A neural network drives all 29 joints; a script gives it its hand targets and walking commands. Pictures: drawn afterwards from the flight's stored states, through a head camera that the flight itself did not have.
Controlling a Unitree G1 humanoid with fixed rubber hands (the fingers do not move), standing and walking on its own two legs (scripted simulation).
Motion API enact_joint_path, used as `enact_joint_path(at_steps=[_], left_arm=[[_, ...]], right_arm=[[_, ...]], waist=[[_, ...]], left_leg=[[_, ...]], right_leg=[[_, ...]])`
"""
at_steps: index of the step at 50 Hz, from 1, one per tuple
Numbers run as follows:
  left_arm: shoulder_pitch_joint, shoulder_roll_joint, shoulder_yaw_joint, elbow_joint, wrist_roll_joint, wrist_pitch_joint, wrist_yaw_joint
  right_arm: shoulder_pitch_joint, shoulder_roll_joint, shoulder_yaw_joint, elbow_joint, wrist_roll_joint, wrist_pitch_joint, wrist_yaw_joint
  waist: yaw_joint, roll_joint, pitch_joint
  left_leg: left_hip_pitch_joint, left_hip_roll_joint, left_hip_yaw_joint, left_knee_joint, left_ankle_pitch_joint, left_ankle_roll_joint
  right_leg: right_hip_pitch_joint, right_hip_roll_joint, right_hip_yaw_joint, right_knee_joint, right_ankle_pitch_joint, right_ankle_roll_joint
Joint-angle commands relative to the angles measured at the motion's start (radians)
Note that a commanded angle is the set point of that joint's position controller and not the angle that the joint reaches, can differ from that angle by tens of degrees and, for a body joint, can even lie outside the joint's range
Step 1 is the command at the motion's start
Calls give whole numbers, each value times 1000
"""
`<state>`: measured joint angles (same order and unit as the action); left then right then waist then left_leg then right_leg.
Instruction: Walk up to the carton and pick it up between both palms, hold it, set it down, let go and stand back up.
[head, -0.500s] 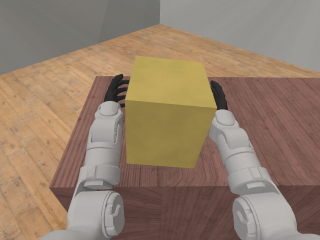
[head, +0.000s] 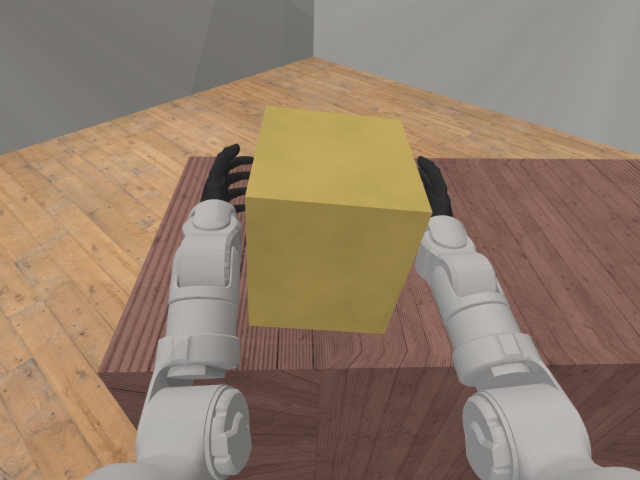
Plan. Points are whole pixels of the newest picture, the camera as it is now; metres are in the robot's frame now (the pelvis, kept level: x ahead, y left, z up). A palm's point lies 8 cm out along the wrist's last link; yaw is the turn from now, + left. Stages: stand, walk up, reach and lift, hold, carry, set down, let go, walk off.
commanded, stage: hold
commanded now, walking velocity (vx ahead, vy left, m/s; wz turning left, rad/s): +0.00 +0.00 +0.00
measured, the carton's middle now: (325, 221) +0.39 +0.01 +0.16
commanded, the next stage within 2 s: none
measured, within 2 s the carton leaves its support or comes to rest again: neither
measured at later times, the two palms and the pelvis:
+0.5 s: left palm (221, 201) +0.37 +0.14 +0.20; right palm (439, 215) +0.37 -0.13 +0.18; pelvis +0.00 +0.00 +0.00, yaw +0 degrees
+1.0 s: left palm (222, 204) +0.37 +0.14 +0.20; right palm (437, 222) +0.37 -0.13 +0.17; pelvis +0.00 +0.00 +0.00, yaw +0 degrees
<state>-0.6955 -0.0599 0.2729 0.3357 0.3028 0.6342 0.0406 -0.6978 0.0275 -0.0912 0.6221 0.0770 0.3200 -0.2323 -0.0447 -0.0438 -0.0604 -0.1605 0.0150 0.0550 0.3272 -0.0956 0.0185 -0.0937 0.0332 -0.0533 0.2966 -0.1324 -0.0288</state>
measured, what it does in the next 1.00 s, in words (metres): stands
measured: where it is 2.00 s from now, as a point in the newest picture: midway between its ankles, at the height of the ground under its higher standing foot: outside the picture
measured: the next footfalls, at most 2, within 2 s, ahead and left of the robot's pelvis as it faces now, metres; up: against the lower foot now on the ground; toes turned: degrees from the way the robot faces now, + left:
none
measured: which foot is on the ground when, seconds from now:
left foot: down 0.00-1.00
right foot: down 0.00-1.00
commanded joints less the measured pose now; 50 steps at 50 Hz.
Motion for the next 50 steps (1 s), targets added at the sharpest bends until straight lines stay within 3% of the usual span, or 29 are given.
enact_joint_path(at_steps=[1,2,7,10,11,12,13,14,15,17,21,26,30,33,34,35,36,38,40,43,44,46,47,48,50], left_arm=[[-642,-663,-474,-189,-128,-20,-146],[-646,-646,-465,-200,-122,-19,-146],[-621,-636,-467,-223,-124,-9,-151],[-641,-662,-494,-233,-137,-11,-143],[-643,-655,-507,-271,-149,-17,-141],[-597,-672,-525,-281,-148,-14,-141],[-593,-662,-526,-281,-145,-10,-141],[-621,-653,-529,-300,-145,-12,-141],[-584,-660,-529,-298,-142,-5,-142],[-553,-623,-469,-220,-103,17,-158],[-557,-571,-379,-189,-36,36,-189],[-550,-594,-432,-216,-87,28,-191],[-595,-656,-526,-313,-144,7,-169],[-581,-634,-518,-309,-133,6,-158],[-560,-622,-490,-288,-116,13,-167],[-551,-609,-458,-235,-87,22,-172],[-547,-614,-474,-267,-95,23,-177],[-482,-587,-428,-254,-66,38,-188],[-473,-572,-405,-233,-49,43,-197],[-533,-583,-414,-241,-64,42,-204],[-558,-586,-431,-284,-73,33,-199],[-557,-601,-439,-236,-82,38,-194],[-562,-621,-476,-316,-101,25,-191],[-543,-607,-467,-269,-96,29,-189],[-543,-627,-503,-314,-114,24,-183]], right_arm=[[-838,577,355,-328,138,-98,111],[-858,590,364,-342,145,-98,109],[-838,595,405,-381,181,-88,100],[-854,595,401,-397,175,-90,96],[-871,619,441,-452,192,-93,95],[-834,603,453,-467,207,-93,89],[-814,593,449,-448,200,-84,84],[-817,599,453,-450,199,-80,85],[-803,604,457,-456,213,-76,78],[-777,572,419,-391,193,-57,77],[-737,550,359,-285,140,-39,87],[-820,574,400,-416,162,-74,87],[-844,596,437,-517,184,-97,82],[-784,592,445,-469,187,-86,82],[-762,589,436,-442,180,-76,80],[-777,567,413,-396,161,-72,86],[-745,567,405,-393,156,-74,86],[-691,550,396,-370,151,-64,80],[-699,547,395,-357,148,-58,78],[-753,557,376,-385,143,-72,90],[-757,562,379,-393,154,-77,89],[-811,568,390,-422,156,-88,91],[-780,578,413,-457,165,-95,85],[-789,575,416,-447,162,-90,85],[-787,583,443,-495,177,-100,83]], waist=[[-59,55,-342],[-41,47,-341],[-28,32,-362],[-49,57,-393],[-31,34,-441],[-39,54,-454],[-52,57,-431],[-47,64,-442],[-45,56,-438],[-45,35,-348],[-41,27,-236],[-43,11,-322],[-55,61,-467],[-52,52,-415],[-43,43,-379],[-39,44,-322],[-56,47,-344],[-54,8,-306],[-46,15,-278],[-43,24,-280],[-49,36,-313],[-43,33,-316],[-53,42,-384],[-53,32,-351],[-50,48,-400]], left_leg=[[319,-21,-64,-28,29,-13],[309,-27,-63,-23,46,-9],[342,-29,-71,-9,109,-5],[356,-30,-71,-2,117,-15],[367,-33,-73,13,164,-8],[404,-32,-74,31,240,-23],[404,-31,-78,29,236,-27],[406,-32,-80,25,219,-24],[411,-31,-76,34,245,-21],[361,-35,-69,-1,133,-6],[309,-38,-54,-47,-12,12],[329,-40,-58,-24,75,4],[405,-36,-66,19,185,-20],[401,-29,-66,19,196,-17],[385,-34,-61,15,189,-12],[361,-33,-58,-13,108,-3],[371,-30,-56,-13,108,-4],[372,-28,-54,-16,119,0],[350,-39,-46,-31,69,9],[330,-34,-47,-37,42,5],[338,-32,-54,-25,87,-3],[337,-34,-56,-25,73,0],[377,-34,-53,-1,165,-13],[370,-35,-55,-9,128,-6],[405,-33,-56,12,194,-16]], right_leg=[[39,21,-27,-66,-3,66],[57,22,-27,-63,11,69],[65,22,-26,-59,68,78],[48,24,-23,-55,72,79],[74,28,-19,-45,120,83],[81,35,-27,-41,174,82],[80,34,-24,-48,176,84],[69,32,-23,-51,143,86],[83,35,-19,-46,193,87],[75,27,-20,-63,109,86],[70,9,-23,-81,-17,85],[94,17,-32,-64,71,87],[88,29,-34,-46,140,81],[77,33,-30,-50,146,84],[94,26,-27,-57,143,84],[62,22,-29,-70,62,82],[79,21,-34,-64,84,82],[105,24,-34,-61,119,90],[108,16,-28,-73,76,88],[90,13,-34,-69,30,85],[99,19,-37,-60,63,82],[81,18,-36,-61,46,81],[111,24,-39,-47,127,82],[97,18,-37,-59,107,86],[103,27,-39,-47,148,85]])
